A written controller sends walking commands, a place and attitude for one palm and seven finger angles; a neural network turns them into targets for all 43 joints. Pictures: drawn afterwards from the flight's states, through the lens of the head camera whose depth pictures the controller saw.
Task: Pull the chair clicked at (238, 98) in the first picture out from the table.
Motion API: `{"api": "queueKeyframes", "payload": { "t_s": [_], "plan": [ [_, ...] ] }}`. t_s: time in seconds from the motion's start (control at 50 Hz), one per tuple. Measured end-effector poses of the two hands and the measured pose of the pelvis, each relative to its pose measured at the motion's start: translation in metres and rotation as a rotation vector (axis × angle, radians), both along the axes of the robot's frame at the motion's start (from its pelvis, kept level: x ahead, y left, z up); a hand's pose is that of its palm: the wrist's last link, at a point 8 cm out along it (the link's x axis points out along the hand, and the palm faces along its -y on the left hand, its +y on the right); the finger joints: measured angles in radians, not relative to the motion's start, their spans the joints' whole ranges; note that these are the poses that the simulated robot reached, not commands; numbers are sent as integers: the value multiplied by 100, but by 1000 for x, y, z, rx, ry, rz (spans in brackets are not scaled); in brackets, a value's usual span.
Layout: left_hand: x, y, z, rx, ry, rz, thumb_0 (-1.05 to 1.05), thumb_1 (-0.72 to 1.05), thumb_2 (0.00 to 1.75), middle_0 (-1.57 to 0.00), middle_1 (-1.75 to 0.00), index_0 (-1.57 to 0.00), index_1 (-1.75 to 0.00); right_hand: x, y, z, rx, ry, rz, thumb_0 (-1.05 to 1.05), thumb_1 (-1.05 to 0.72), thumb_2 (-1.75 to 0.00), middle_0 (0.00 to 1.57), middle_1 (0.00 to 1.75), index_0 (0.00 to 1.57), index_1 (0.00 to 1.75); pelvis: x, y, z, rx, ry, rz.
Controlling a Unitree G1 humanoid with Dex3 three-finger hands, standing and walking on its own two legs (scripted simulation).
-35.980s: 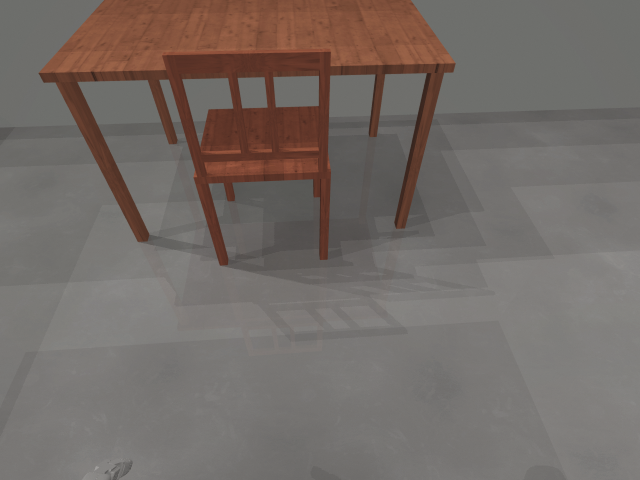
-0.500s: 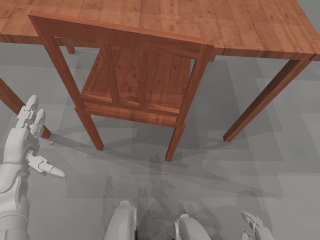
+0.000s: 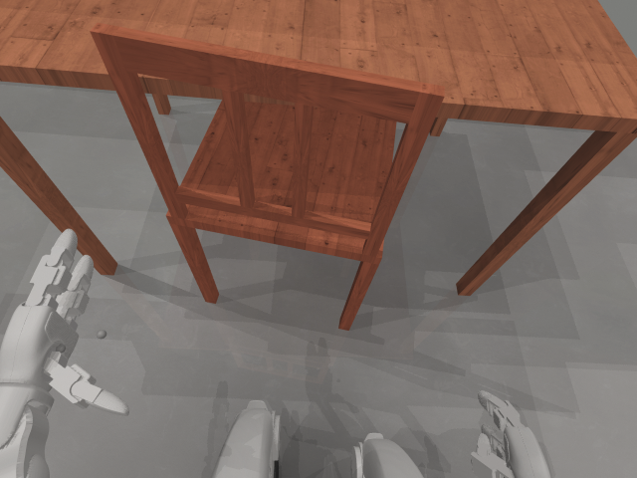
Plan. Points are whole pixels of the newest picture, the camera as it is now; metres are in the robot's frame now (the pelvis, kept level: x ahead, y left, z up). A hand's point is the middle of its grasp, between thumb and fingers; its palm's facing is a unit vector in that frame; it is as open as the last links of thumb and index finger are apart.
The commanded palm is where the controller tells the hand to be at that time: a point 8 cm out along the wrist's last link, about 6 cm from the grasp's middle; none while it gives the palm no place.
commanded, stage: aim the fingers beside a spindle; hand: left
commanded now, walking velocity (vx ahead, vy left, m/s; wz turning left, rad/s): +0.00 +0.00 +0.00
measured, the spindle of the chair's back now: (241, 155) +0.56 +0.15 +0.01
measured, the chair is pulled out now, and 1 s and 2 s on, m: -0.05 -0.05 -0.05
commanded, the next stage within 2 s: push the fingers through the gap in 1.90 s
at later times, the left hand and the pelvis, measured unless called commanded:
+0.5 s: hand (121, 308) +0.30 +0.25 +0.02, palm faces +0.01 -1.00 -0.05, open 17.0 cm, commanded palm +0.29 +0.29 +0.03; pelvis +0.00 +0.00 +0.00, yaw +0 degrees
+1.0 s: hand (143, 285) +0.33 +0.23 +0.03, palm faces +0.00 -1.00 -0.04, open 16.9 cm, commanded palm +0.31 +0.28 +0.03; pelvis +0.00 +0.00 +0.00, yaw +0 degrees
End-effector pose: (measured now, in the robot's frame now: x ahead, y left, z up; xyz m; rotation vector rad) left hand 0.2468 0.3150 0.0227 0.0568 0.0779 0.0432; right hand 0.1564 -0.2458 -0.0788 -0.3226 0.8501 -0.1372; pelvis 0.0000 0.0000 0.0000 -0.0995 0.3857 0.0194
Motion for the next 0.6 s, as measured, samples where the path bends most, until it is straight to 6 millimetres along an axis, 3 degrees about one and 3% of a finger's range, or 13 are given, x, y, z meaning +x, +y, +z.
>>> {"api": "queueKeyframes", "payload": {
  "t_s": [0.2,0.4,0.6],
  "plan": [
    [25,-20,1,-11,-23,-85,-1,-54,23,-2,-2,-2,-2,-5,-1,-6,-4,-9,-5,1,-91,-90,20,30,20,30,-8,-2,-6,-1,-1,0],
    [29,-9,12,9,-33,-2,-1,-52,27,-5,-5,-4,-5,-21,-5,-6,11,28,-36,1,-91,-90,20,30,20,30,-5,-3,-1,6,0,-12],
    [39,-22,-1,-15,-9,-49,-1,-50,30,-6,-7,-6,-7,-26,-12,-9,-16,58,-53,1,-91,-90,20,30,20,30,-3,-3,-4,4,3,-10]
  ]
}}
